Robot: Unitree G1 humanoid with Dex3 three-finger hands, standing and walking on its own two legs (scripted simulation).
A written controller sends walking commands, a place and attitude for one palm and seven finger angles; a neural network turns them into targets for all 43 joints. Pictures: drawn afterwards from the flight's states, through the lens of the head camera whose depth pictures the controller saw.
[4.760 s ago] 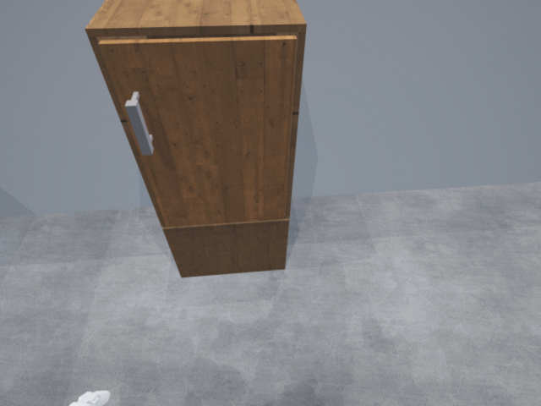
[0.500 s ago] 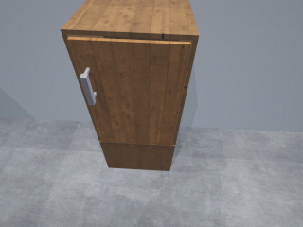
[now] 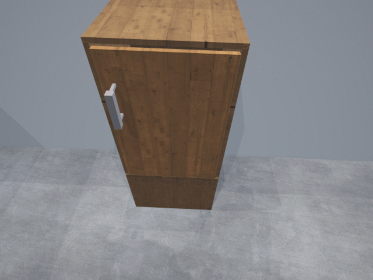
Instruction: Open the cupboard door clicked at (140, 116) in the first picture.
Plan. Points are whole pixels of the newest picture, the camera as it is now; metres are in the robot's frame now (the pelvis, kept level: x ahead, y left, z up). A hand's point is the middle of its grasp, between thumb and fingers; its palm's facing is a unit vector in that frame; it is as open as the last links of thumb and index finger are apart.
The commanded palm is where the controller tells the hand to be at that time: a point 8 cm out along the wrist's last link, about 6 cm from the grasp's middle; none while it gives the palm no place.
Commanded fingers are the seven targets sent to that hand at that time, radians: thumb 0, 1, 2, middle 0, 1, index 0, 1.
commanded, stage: come to a stop and stand still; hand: left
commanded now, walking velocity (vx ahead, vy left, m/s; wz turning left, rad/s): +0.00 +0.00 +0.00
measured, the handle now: (116, 106) +0.58 +0.25 +0.02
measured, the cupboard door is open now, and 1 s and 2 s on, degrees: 0 0 0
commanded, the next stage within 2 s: look again from close up in 0.36 s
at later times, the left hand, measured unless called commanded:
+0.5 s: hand out of the picture -0.05 +0.16 -0.18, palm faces +0.04 -0.98 -0.18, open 7.4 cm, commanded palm none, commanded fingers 0.00 0.90 0.90 -0.20 -0.30 -0.20 -0.30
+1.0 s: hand out of the picture +0.00 +0.20 -0.18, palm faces +0.00 -0.98 -0.22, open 7.4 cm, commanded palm none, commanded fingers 0.00 0.90 0.90 -0.20 -0.30 -0.20 -0.30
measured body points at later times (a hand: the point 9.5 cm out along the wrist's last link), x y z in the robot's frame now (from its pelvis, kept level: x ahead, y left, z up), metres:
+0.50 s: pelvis -0.01 +0.01 +0.00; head +0.00 +0.01 +0.45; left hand -0.05 +0.22 -0.16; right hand -0.01 -0.22 -0.16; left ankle +0.01 +0.14 -0.74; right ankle -0.08 -0.11 -0.74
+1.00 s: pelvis -0.01 +0.02 -0.01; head +0.00 +0.02 +0.44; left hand +0.00 +0.25 -0.17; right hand +0.00 -0.21 -0.17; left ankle +0.01 +0.14 -0.74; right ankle -0.08 -0.11 -0.74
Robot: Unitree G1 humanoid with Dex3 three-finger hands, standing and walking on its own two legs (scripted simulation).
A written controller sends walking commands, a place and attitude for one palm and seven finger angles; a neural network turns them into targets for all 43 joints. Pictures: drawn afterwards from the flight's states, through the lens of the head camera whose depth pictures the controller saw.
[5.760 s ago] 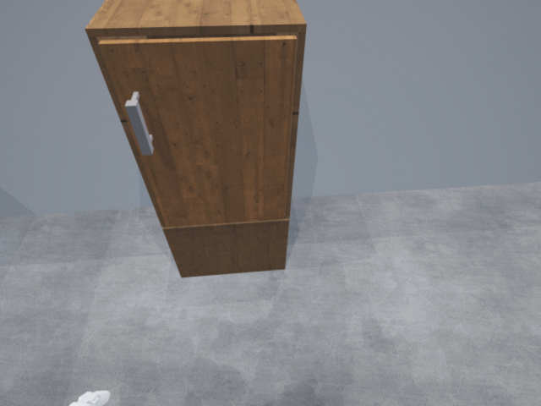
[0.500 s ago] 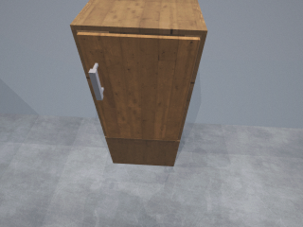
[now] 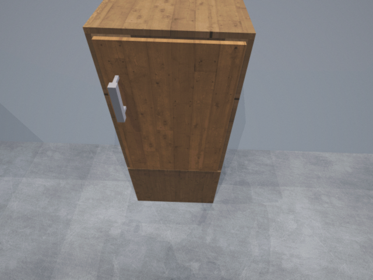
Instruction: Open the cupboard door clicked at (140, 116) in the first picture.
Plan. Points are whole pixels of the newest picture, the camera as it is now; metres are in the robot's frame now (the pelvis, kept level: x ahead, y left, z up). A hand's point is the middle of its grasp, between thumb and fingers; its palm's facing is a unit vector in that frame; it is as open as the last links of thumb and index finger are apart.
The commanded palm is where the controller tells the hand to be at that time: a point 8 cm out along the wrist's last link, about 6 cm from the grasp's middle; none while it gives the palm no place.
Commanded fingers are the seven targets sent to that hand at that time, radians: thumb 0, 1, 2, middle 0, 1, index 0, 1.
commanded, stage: shuffle to correct the standing spot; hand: left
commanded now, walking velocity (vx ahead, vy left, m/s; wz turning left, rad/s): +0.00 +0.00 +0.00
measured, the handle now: (119, 99) +0.59 +0.24 +0.03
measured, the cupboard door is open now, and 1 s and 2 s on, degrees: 0 0 0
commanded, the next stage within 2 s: come to a stop and stand still in 0.18 s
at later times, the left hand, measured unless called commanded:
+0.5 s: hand out of the picture +0.02 +0.19 -0.18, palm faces +0.02 -0.98 -0.22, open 7.4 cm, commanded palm none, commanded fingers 0.00 0.90 0.90 -0.20 -0.30 -0.20 -0.30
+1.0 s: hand out of the picture +0.10 +0.19 -0.16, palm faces -0.01 -0.97 -0.23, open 7.3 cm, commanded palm none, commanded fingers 0.00 0.90 0.90 -0.20 -0.30 -0.20 -0.30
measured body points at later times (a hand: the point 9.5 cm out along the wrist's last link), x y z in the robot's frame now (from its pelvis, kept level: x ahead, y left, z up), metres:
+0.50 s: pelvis +0.05 +0.01 +0.00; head +0.08 +0.01 +0.44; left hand +0.02 +0.24 -0.16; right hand +0.07 -0.22 -0.16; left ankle +0.02 +0.12 -0.73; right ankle -0.02 -0.11 -0.72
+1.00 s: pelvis +0.03 +0.01 +0.00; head +0.04 +0.01 +0.45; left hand +0.10 +0.24 -0.15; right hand +0.08 -0.22 -0.15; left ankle +0.02 +0.12 -0.73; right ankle +0.01 -0.11 -0.73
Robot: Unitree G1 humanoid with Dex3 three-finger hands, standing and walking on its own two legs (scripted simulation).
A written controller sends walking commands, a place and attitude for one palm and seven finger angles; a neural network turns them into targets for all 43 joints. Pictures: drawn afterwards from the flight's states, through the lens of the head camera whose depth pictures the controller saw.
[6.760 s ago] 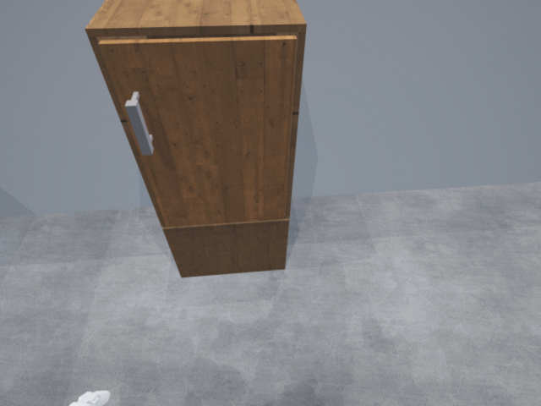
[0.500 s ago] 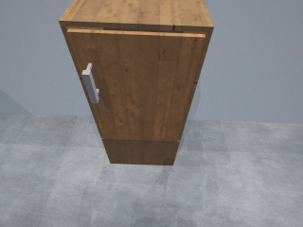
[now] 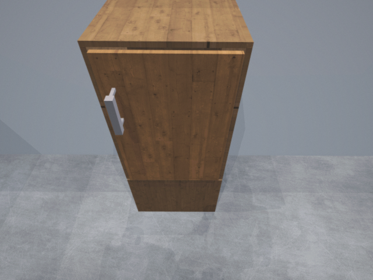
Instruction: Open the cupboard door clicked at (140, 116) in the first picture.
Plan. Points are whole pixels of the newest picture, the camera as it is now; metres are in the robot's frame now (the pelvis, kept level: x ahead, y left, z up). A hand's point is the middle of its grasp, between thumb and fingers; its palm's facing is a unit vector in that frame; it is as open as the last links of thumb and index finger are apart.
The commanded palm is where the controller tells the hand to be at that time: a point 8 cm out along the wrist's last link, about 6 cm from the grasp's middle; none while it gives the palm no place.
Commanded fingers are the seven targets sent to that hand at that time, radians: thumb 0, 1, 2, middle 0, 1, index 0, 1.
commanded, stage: come to a stop and stand still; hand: left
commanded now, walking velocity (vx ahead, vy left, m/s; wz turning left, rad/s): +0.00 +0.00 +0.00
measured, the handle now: (116, 111) +0.55 +0.24 +0.03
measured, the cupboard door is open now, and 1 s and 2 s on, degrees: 0 0 0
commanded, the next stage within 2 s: look again from close up in 0.20 s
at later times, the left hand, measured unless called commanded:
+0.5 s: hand out of the picture +0.02 +0.17 -0.17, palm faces +0.01 -0.98 -0.21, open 7.4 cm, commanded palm none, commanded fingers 0.00 0.90 0.90 -0.20 -0.30 -0.20 -0.30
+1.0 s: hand out of the picture +0.15 +0.18 -0.09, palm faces +0.24 -0.95 -0.22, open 7.4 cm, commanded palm +0.12 +0.22 -0.06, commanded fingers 0.00 0.74 0.83 -0.21 -0.41 -0.21 -0.41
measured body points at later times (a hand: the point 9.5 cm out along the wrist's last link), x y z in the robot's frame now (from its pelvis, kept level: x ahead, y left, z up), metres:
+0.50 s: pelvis +0.02 +0.00 +0.00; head +0.03 -0.01 +0.45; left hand +0.03 +0.23 -0.15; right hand +0.03 -0.23 -0.16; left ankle -0.01 +0.11 -0.73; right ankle -0.02 -0.12 -0.73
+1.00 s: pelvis +0.02 -0.02 +0.00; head +0.03 -0.03 +0.45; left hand +0.13 +0.23 -0.07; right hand +0.09 -0.26 -0.14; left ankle -0.01 +0.11 -0.73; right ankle -0.02 -0.12 -0.73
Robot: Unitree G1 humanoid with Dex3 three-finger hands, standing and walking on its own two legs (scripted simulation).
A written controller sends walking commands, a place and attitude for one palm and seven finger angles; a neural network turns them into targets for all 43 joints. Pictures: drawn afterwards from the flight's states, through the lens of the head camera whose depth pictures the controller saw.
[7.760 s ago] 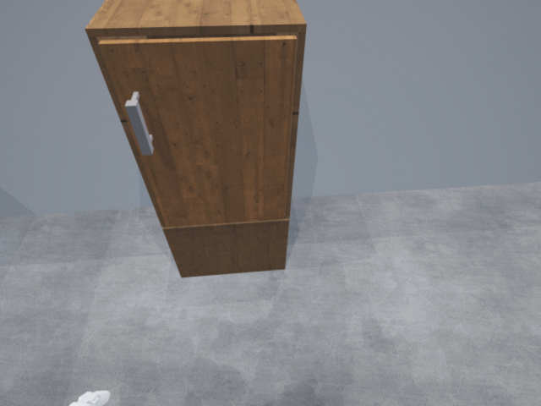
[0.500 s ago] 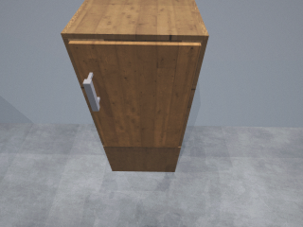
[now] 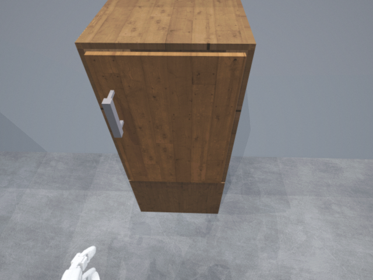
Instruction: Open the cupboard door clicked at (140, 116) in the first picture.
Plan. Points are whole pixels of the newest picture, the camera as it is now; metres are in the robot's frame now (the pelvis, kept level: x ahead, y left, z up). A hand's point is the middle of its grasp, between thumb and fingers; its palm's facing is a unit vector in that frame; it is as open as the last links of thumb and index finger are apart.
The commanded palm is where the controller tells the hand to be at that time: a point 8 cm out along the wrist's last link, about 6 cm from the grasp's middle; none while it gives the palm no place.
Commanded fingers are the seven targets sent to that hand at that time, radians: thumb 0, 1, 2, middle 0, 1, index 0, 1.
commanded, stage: raise the hand with hooked fingers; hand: left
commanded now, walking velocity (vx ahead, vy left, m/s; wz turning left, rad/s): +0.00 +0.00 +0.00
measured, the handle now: (115, 114) +0.54 +0.25 +0.03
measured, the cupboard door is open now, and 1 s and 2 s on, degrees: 0 0 0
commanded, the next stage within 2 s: move the hooked fingers beside the handle in 1.98 s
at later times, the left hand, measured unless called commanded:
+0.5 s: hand (89, 268) +0.15 +0.20 -0.02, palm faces +0.03 -1.00 -0.07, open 9.8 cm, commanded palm +0.14 +0.26 -0.02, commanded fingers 0.00 0.15 0.58 -0.25 -0.78 -0.25 -0.78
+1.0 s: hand (71, 235) +0.20 +0.26 +0.00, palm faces +0.00 -1.00 -0.05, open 12.8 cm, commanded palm +0.18 +0.31 +0.02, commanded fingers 0.00 -0.43 0.33 -0.29 -1.15 -0.29 -1.15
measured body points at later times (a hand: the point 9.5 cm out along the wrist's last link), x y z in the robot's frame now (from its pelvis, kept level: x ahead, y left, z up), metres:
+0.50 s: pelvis -0.08 -0.01 -0.08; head -0.03 +0.00 +0.36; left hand +0.14 +0.26 -0.01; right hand +0.13 -0.23 -0.14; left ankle -0.03 +0.13 -0.73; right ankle -0.04 -0.10 -0.73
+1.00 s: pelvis -0.05 +0.03 -0.05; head +0.00 +0.04 +0.40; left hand +0.20 +0.31 +0.01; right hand +0.11 -0.23 -0.12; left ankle -0.03 +0.13 -0.73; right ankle -0.04 -0.10 -0.73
